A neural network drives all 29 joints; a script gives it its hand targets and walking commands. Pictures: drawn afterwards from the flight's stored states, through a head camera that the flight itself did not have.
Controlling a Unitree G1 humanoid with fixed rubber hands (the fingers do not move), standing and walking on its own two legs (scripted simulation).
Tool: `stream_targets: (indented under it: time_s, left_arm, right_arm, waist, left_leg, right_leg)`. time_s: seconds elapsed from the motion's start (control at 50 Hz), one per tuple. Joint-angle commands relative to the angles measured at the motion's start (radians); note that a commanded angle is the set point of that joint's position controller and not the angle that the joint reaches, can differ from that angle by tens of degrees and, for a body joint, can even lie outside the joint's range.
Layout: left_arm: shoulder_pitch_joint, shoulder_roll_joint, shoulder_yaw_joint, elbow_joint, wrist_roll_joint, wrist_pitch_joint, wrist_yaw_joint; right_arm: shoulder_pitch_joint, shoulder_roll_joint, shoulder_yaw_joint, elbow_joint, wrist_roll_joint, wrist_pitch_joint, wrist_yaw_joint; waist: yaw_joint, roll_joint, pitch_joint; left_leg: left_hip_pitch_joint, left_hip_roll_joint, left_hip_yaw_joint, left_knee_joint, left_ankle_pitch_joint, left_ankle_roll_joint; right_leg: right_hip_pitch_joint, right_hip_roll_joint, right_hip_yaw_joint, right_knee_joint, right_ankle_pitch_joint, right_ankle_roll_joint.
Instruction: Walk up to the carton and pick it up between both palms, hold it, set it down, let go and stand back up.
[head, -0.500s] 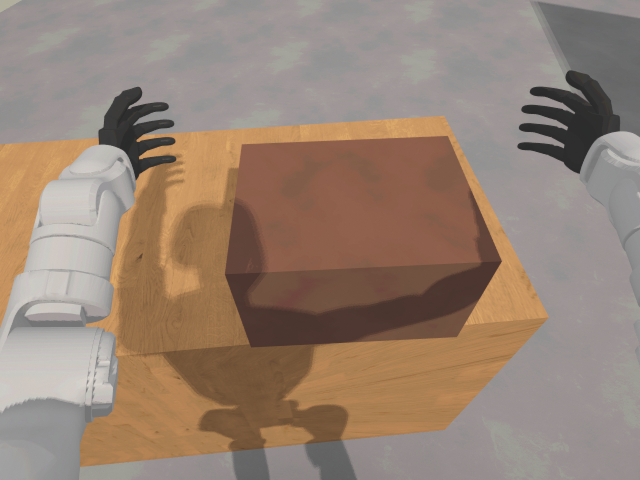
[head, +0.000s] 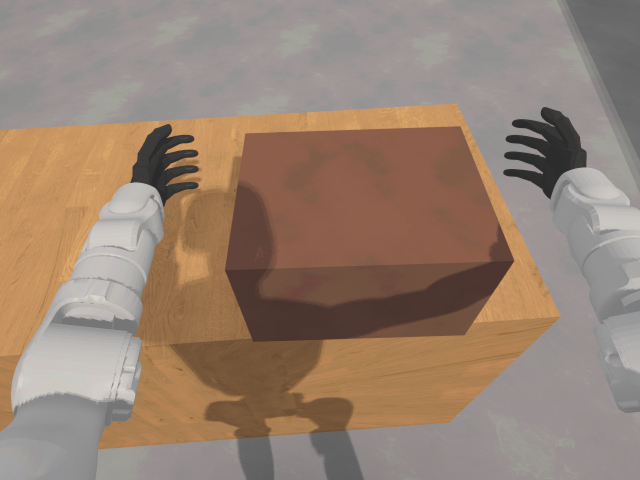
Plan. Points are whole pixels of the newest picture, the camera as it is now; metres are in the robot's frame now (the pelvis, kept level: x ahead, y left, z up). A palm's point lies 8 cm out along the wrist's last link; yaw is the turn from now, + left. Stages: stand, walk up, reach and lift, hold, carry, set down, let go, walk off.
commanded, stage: reach and lift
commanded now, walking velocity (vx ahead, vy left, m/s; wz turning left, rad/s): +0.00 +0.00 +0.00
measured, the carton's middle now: (355, 235) +0.45 +0.01 +0.02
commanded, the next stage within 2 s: none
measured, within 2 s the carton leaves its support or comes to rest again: neither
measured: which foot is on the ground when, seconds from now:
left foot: down 0.00-1.00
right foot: down 0.00-1.00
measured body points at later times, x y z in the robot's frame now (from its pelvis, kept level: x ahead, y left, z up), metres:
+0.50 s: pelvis -0.01 +0.00 -0.01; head +0.07 +0.01 +0.43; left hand +0.44 +0.27 +0.09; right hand +0.48 -0.23 +0.12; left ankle +0.03 +0.14 -0.74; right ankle -0.03 -0.12 -0.74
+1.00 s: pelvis -0.01 +0.01 -0.01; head +0.06 +0.01 +0.43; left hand +0.45 +0.24 +0.09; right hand +0.48 -0.19 +0.11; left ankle +0.02 +0.14 -0.74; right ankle -0.03 -0.12 -0.74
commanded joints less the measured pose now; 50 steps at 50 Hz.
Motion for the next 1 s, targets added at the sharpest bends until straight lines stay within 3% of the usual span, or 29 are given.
stream_targets:
  time_s: [0.0, 0.04, 0.08, 0.14, 0.2, 0.32, 0.36, 0.4, 0.44, 0.46, 0.52, 0.54, 0.56, 0.6, 0.64, 0.72, 0.74, 0.78, 0.82, 0.84, 0.96, 0.98]
  left_arm:
    - [-0.379, 0.124, 0.020, -0.024, -0.001, -0.133, 0.025]
    - [-0.388, 0.140, 0.035, 0.001, -0.006, -0.188, 0.024]
    - [-0.369, 0.134, 0.048, 0.006, 0.007, -0.228, 0.027]
    - [-0.368, 0.129, 0.063, 0.092, 0.011, -0.269, 0.017]
    - [-0.414, 0.122, 0.047, 0.064, -0.003, -0.301, 0.027]
    - [-0.421, 0.090, -0.011, 0.095, -0.052, -0.297, 0.026]
    - [-0.390, 0.079, -0.019, 0.122, -0.052, -0.286, 0.021]
    - [-0.370, 0.080, -0.023, 0.201, -0.052, -0.279, 0.009]
    - [-0.389, 0.070, -0.023, 0.184, -0.046, -0.294, 0.006]
    - [-0.412, 0.073, -0.025, 0.172, -0.050, -0.306, 0.006]
    - [-0.446, 0.050, -0.027, 0.088, -0.041, -0.327, 0.024]
    - [-0.450, 0.062, -0.014, 0.092, -0.027, -0.324, 0.027]
    - [-0.432, 0.058, -0.020, 0.111, -0.029, -0.318, 0.028]
    - [-0.436, 0.044, -0.015, 0.127, -0.015, -0.314, 0.032]
    - [-0.429, 0.041, -0.022, 0.147, -0.029, -0.318, 0.035]
    - [-0.462, 0.034, -0.003, 0.125, -0.013, -0.328, 0.047]
    - [-0.470, 0.033, 0.012, 0.144, 0.002, -0.327, 0.054]
    - [-0.470, 0.019, -0.007, 0.160, -0.014, -0.329, 0.059]
    - [-0.453, 0.032, 0.020, 0.234, -0.006, -0.328, 0.053]
    - [-0.452, 0.008, 0.015, 0.257, -0.002, -0.331, 0.050]
    - [-0.413, -0.036, 0.013, 0.199, 0.026, -0.349, 0.055]
    - [-0.413, -0.037, 0.016, 0.190, 0.027, -0.347, 0.054]
  right_arm:
    - [-0.355, -0.155, -0.041, -0.030, -0.023, -0.107, 0.000]
    - [-0.381, -0.148, -0.012, -0.043, -0.007, -0.153, -0.002]
    - [-0.366, -0.153, 0.005, -0.044, 0.004, -0.191, -0.009]
    - [-0.382, -0.141, 0.029, 0.007, 0.014, -0.226, -0.020]
    - [-0.398, -0.157, 0.026, -0.003, 0.027, -0.252, -0.020]
    - [-0.422, -0.157, 0.071, 0.052, 0.067, -0.233, -0.006]
    - [-0.401, -0.145, 0.066, 0.083, 0.062, -0.227, -0.002]
    - [-0.389, -0.124, 0.093, 0.151, 0.066, -0.212, 0.005]
    - [-0.391, -0.108, 0.098, 0.150, 0.072, -0.215, 0.006]
    - [-0.406, -0.107, 0.100, 0.121, 0.078, -0.224, 0.004]
    - [-0.414, -0.097, 0.070, 0.071, 0.069, -0.243, 0.009]
    - [-0.422, -0.093, 0.064, 0.080, 0.068, -0.235, 0.012]
    - [-0.424, -0.065, 0.075, 0.083, 0.060, -0.226, 0.016]
    - [-0.425, -0.081, 0.042, 0.091, 0.039, -0.216, 0.014]
    - [-0.419, -0.056, 0.050, 0.087, 0.020, -0.217, 0.007]
    - [-0.454, -0.076, -0.011, 0.031, -0.032, -0.237, -0.016]
    - [-0.452, -0.070, -0.023, 0.064, -0.042, -0.231, -0.019]
    - [-0.452, -0.049, -0.021, 0.072, -0.050, -0.230, -0.023]
    - [-0.458, -0.033, -0.007, 0.079, -0.062, -0.226, -0.039]
    - [-0.457, -0.021, -0.007, 0.111, -0.060, -0.222, -0.043]
    - [-0.393, 0.003, 0.029, 0.139, -0.019, -0.238, -0.029]
    - [-0.410, -0.003, 0.024, 0.121, -0.021, -0.240, -0.029]
  waist:
    - [0.007, 0.020, -0.532]
    - [0.024, -0.023, -0.606]
    - [0.030, -0.020, -0.698]
    - [0.045, -0.040, -0.697]
    - [0.033, -0.019, -0.759]
    - [0.030, -0.009, -0.696]
    - [0.030, -0.015, -0.671]
    - [0.033, -0.057, -0.580]
    - [0.036, -0.052, -0.588]
    - [0.046, -0.030, -0.607]
    - [0.035, 0.020, -0.672]
    - [0.046, 0.032, -0.679]
    - [0.052, 0.003, -0.654]
    - [0.038, 0.023, -0.646]
    - [0.035, -0.027, -0.643]
    - [0.028, -0.003, -0.756]
    - [0.026, 0.005, -0.733]
    - [0.018, -0.010, -0.715]
    - [0.027, -0.075, -0.690]
    - [0.023, -0.072, -0.653]
    - [0.034, 0.006, -0.642]
    - [0.030, -0.005, -0.641]
  left_leg:
    - [0.318, -0.042, 0.047, 0.085, 0.310, 0.004]
    - [0.312, -0.045, 0.051, 0.121, 0.376, 0.011]
    - [0.305, -0.051, 0.059, 0.142, 0.425, -0.002]
    - [0.230, -0.049, 0.071, 0.146, 0.383, 0.004]
    - [0.257, -0.044, 0.068, 0.164, 0.435, -0.012]
    - [0.249, -0.033, 0.063, 0.170, 0.394, -0.013]
    - [0.265, -0.034, 0.065, 0.170, 0.382, -0.013]
    - [0.218, -0.034, 0.066, 0.150, 0.318, 0.011]
    - [0.195, -0.034, 0.069, 0.141, 0.309, 0.008]
    - [0.176, -0.035, 0.068, 0.148, 0.328, 0.008]
    - [0.228, -0.036, 0.069, 0.171, 0.387, -0.011]
    - [0.234, -0.034, 0.074, 0.166, 0.359, -0.009]
    - [0.218, -0.032, 0.071, 0.163, 0.339, -0.005]
    - [0.211, -0.031, 0.063, 0.149, 0.296, -0.004]
    - [0.176, -0.033, 0.069, 0.148, 0.267, 0.007]
    - [0.200, -0.035, 0.075, 0.163, 0.311, -0.012]
    - [0.195, -0.037, 0.075, 0.165, 0.292, -0.014]
    - [0.189, -0.034, 0.074, 0.160, 0.274, -0.017]
    - [0.120, -0.040, 0.081, 0.155, 0.246, 0.002]
    - [0.081, -0.040, 0.084, 0.139, 0.202, 0.002]
    - [0.219, -0.026, 0.078, 0.149, 0.367, -0.026]
    - [0.221, -0.027, 0.075, 0.154, 0.374, -0.028]
  right_leg:
    - [-0.044, 0.038, -0.058, 0.022, 0.232, 0.044]
    - [-0.019, 0.041, -0.057, 0.047, 0.327, 0.055]
    - [-0.004, 0.047, -0.060, 0.080, 0.418, 0.070]
    - [-0.006, 0.045, -0.056, 0.098, 0.416, 0.076]
    - [-0.059, 0.051, -0.067, 0.108, 0.436, 0.075]
    - [-0.146, 0.053, -0.062, 0.090, 0.320, 0.059]
    - [-0.155, 0.053, -0.066, 0.088, 0.303, 0.054]
    - [-0.152, 0.043, -0.052, 0.078, 0.254, 0.058]
    - [-0.128, 0.036, -0.049, 0.088, 0.254, 0.064]
    - [-0.118, 0.031, -0.045, 0.096, 0.276, 0.062]
    - [-0.155, 0.037, -0.057, 0.104, 0.290, 0.050]
    - [-0.164, 0.036, -0.055, 0.091, 0.248, 0.047]
    - [-0.180, 0.039, -0.057, 0.094, 0.238, 0.050]
    - [-0.185, 0.031, -0.045, 0.085, 0.194, 0.043]
    - [-0.157, 0.028, -0.049, 0.094, 0.204, 0.050]
    - [-0.151, 0.033, -0.053, 0.108, 0.253, 0.046]
    - [-0.160, 0.034, -0.054, 0.103, 0.222, 0.037]
    - [-0.165, 0.035, -0.059, 0.101, 0.200, 0.036]
    - [-0.086, 0.024, -0.040, 0.114, 0.268, 0.055]
    - [-0.076, 0.019, -0.027, 0.117, 0.252, 0.056]
    - [-0.116, 0.034, -0.051, 0.091, 0.283, 0.034]
    - [-0.113, 0.039, -0.051, 0.087, 0.274, 0.032]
